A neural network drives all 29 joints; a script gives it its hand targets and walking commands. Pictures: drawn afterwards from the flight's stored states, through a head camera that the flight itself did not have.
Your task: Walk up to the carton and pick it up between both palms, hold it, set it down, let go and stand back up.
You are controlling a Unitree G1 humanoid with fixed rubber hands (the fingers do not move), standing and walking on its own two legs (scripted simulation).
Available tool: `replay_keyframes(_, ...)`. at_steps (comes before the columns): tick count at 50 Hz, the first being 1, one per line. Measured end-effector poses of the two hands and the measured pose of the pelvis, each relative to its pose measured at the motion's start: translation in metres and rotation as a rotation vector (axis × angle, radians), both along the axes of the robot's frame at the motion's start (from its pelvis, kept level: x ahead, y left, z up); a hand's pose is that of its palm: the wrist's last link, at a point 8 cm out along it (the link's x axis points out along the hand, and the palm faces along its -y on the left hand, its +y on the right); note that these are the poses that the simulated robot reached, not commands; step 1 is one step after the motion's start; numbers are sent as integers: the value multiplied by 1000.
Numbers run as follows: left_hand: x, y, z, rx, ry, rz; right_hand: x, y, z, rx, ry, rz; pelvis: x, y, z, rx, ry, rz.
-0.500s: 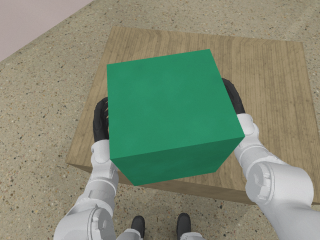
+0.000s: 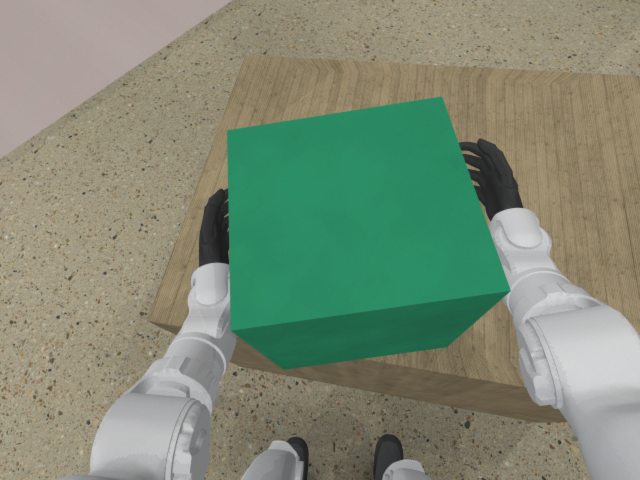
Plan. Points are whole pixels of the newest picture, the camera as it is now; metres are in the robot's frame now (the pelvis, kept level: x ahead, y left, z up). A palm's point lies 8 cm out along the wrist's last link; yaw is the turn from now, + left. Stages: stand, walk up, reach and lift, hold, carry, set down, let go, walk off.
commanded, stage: set down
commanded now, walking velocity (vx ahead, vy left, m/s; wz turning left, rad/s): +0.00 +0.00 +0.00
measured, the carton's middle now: (351, 253) +0.40 +0.04 -0.04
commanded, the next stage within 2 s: none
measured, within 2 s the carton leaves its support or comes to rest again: neither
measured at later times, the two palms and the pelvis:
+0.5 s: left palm (184, 232) +0.36 +0.23 +0.04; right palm (556, 165) +0.50 -0.19 +0.05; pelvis +0.00 -0.02 +0.01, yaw +3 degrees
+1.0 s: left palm (137, 185) +0.37 +0.24 +0.13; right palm (618, 114) +0.48 -0.19 +0.15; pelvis +0.00 +0.00 +0.04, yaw +3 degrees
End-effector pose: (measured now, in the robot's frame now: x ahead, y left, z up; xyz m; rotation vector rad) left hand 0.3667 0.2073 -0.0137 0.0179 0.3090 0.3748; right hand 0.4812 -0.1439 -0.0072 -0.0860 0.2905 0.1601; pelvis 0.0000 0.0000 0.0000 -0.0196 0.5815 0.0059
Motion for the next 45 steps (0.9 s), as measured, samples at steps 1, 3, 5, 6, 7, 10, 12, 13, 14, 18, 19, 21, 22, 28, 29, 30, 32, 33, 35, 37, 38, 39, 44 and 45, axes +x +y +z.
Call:
replay_keyframes(1, 0, 1, 1, 0, -1, 2, 3, -4, 2, 2, -3, -5, -1, 0, -1, 0, -2, 0)
replay_keyframes(3, 0, 5, 5, -2, -7, 9, 9, -12, 8, 7, -16, -14, -1, -1, -2, 1, -6, 0)
replay_keyframes(5, 0, 9, 7, 0, -5, 10, 13, -20, 12, 5, -19, -19, -2, -2, -3, 3, -10, 1)
replay_keyframes(6, -1, 11, 8, 0, -6, 12, 15, -24, 15, 4, -22, -19, -2, -3, -3, 4, -12, 2)
replay_keyframes(7, -2, 13, 9, 2, -7, 12, 16, -28, 17, 3, -23, -18, -2, -4, -4, 5, -15, 3)
replay_keyframes(10, -3, 18, 14, 4, -12, 14, 18, -37, 22, 2, -22, -14, -1, -7, -4, 9, -21, 7)
replay_keyframes(12, -5, 20, 18, 1, -21, 16, 18, -41, 24, 0, -24, -4, -1, -9, -3, 11, -25, 10)
replay_keyframes(13, -5, 22, 20, 3, -26, 16, 18, -43, 26, 0, -27, 0, 0, -9, -3, 12, -28, 12)
replay_keyframes(14, -6, 22, 23, 4, -29, 16, 18, -44, 28, 4, -31, 3, 0, -10, -2, 13, -32, 15)
replay_keyframes(18, -6, 23, 34, 3, -42, 10, 18, -45, 38, 14, -50, 18, 0, -14, 1, 17, -53, 23)
replay_keyframes(19, -5, 22, 37, 3, -44, 8, 17, -45, 41, 16, -51, 20, 0, -15, 2, 18, -59, 25)
replay_keyframes(21, -4, 21, 43, 1, -49, 7, 17, -45, 46, 21, -52, 25, 0, -16, 3, 19, -71, 28)
replay_keyframes(22, -4, 21, 46, 0, -50, 7, 17, -45, 49, 21, -50, 28, 0, -16, 4, 20, -79, 30)
replay_keyframes(28, -1, 20, 71, 3, -64, 9, 16, -41, 73, 36, -73, 52, 0, -18, 12, 22, -125, 36)
replay_keyframes(29, -1, 21, 75, 0, -64, 10, 16, -41, 77, 39, -75, 52, 0, -18, 14, 22, -135, 38)
replay_keyframes(30, -1, 21, 80, -2, -65, 11, 16, -42, 82, 40, -78, 52, -1, -19, 15, 23, -143, 39)
replay_keyframes(32, 0, 22, 90, -6, -72, 16, 15, -42, 92, 41, -80, 53, -1, -19, 18, 24, -159, 38)
replay_keyframes(33, 1, 23, 95, -5, -78, 17, 15, -43, 98, 41, -82, 53, -1, -19, 19, 24, -166, 39)
replay_keyframes(35, 2, 25, 107, -7, -86, 17, 14, -44, 110, 43, -84, 51, -1, -18, 22, 24, -186, 42)
replay_keyframes(37, 3, 27, 116, -8, -90, 16, 13, -47, 121, 35, -86, 48, -1, -17, 25, 24, -206, 43)
replay_keyframes(38, 3, 27, 122, -10, -98, 16, 13, -47, 127, 33, -92, 50, -1, -17, 26, 23, -216, 44)
replay_keyframes(39, 4, 28, 126, -8, -96, 13, 12, -48, 132, 27, -88, 49, -1, -16, 27, 23, -228, 45)
replay_keyframes(44, 5, 29, 140, -20, -87, 13, 6, -51, 148, 6, -62, 50, 0, -12, 33, 23, -284, 42)
replay_keyframes(45, 5, 30, 141, -19, -82, 12, 5, -51, 151, 3, -57, 50, 1, -11, 34, 23, -295, 42)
